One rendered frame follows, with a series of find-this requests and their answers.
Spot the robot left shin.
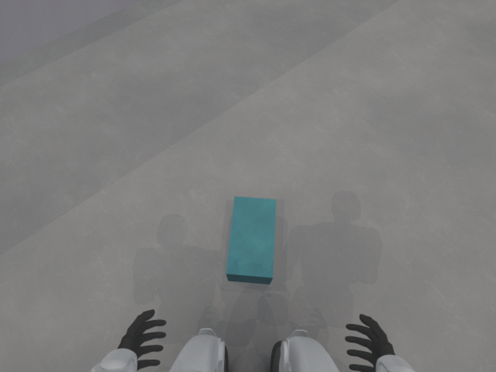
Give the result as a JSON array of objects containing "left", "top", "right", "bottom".
[{"left": 198, "top": 329, "right": 218, "bottom": 339}]

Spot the right robot hand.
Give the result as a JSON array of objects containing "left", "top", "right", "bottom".
[{"left": 345, "top": 314, "right": 396, "bottom": 372}]

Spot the robot left thigh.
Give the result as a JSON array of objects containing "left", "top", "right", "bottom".
[{"left": 169, "top": 335, "right": 225, "bottom": 372}]

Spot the robot left forearm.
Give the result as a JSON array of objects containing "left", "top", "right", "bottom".
[{"left": 91, "top": 348, "right": 137, "bottom": 372}]

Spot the carton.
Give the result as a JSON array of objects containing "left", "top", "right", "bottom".
[{"left": 226, "top": 196, "right": 276, "bottom": 284}]

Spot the robot right forearm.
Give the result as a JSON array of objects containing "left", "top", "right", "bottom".
[{"left": 376, "top": 355, "right": 417, "bottom": 372}]

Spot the left robot hand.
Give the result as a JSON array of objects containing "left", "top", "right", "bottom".
[{"left": 117, "top": 309, "right": 167, "bottom": 370}]

